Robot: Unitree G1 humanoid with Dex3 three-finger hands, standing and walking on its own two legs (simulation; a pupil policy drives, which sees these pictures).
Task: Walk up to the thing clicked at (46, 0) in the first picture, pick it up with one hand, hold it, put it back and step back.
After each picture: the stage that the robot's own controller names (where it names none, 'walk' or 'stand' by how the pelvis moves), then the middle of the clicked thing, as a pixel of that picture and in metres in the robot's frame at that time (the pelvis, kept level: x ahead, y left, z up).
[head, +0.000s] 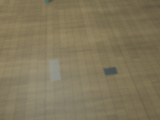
stand; out of the picture +2.30 +0.57 -0.66
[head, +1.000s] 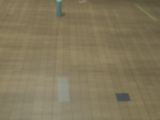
walk; (58, 8) +2.18 +0.28 -0.63
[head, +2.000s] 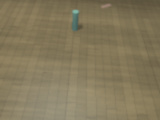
walk; (75, 20) +1.53 +0.07 -0.64
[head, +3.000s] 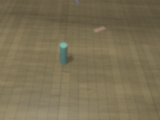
walk; (63, 54) +1.05 +0.15 -0.65
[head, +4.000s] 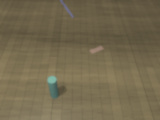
walk; (53, 88) +0.69 +0.22 -0.65
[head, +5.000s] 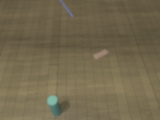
stand; (54, 106) +0.47 +0.21 -0.63
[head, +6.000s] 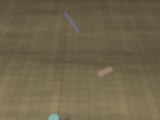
stand; out of the picture +0.41 +0.21 -0.65
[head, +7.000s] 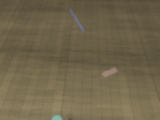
stand; out of the picture +0.38 +0.18 -0.64
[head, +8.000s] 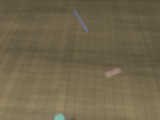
stand; out of the picture +0.39 +0.18 -0.65
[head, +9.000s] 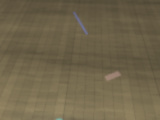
stand; out of the picture +0.37 +0.17 -0.66
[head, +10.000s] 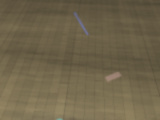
stand; out of the picture +0.37 +0.16 -0.66
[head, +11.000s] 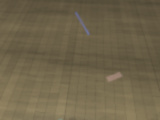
stand; out of the picture +0.36 +0.16 -0.66
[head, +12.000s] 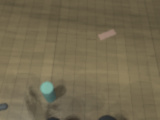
go down; (49, 93) +0.41 +0.17 -0.52
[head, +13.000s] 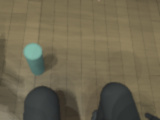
go down; (35, 61) +0.46 +0.19 -0.29
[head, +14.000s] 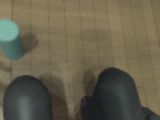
close in; (10, 43) +0.46 +0.21 -0.21
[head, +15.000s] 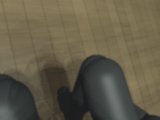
close; out of the picture +0.45 +0.24 -0.16
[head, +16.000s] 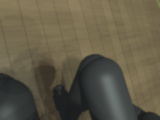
lift; out of the picture +0.45 +0.25 -0.16
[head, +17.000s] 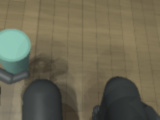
lift; (15, 60) +0.36 +0.22 -0.03
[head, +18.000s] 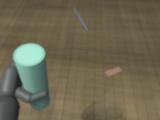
hold; (35, 82) +0.31 +0.16 +0.09
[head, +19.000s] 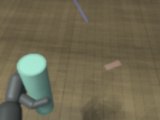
hold; (39, 89) +0.30 +0.15 +0.03
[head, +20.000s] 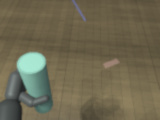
crouch; (38, 87) +0.31 +0.16 +0.03
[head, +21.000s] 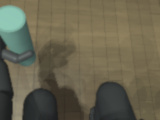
crouch; (20, 42) +0.44 +0.17 -0.05
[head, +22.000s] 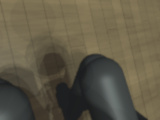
lower; out of the picture +0.46 +0.25 -0.18
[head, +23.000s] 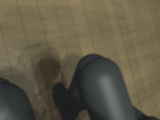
lower; out of the picture +0.46 +0.25 -0.17
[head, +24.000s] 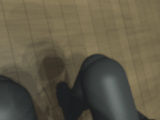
lower; out of the picture +0.45 +0.26 -0.17
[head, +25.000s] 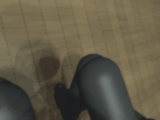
lower; out of the picture +0.47 +0.25 -0.16
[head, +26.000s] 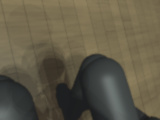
loosen; out of the picture +0.44 +0.23 -0.17
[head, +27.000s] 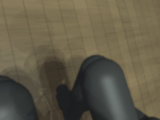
withdraw; out of the picture +0.45 +0.23 -0.17
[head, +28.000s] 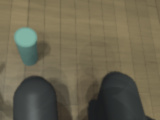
walk; (28, 50) +0.45 +0.19 -0.23
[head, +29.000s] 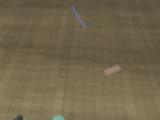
stand; out of the picture +0.38 +0.14 -0.58
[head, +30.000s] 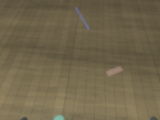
stand; out of the picture +0.38 +0.16 -0.60
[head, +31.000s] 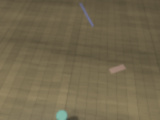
stand; out of the picture +0.39 +0.15 -0.61
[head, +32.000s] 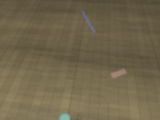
walk; out of the picture +0.41 +0.15 -0.65
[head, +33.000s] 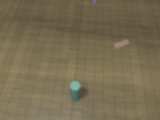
walk; (75, 92) +0.51 +0.06 -0.63
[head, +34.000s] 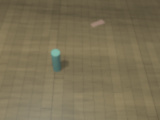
walk; (56, 61) +0.78 +0.20 -0.63
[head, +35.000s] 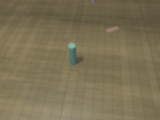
stand; (72, 54) +1.06 +0.17 -0.64
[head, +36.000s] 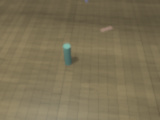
stand; (67, 55) +1.04 +0.16 -0.66
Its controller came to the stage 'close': yes
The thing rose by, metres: 0.68
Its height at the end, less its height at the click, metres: +0.00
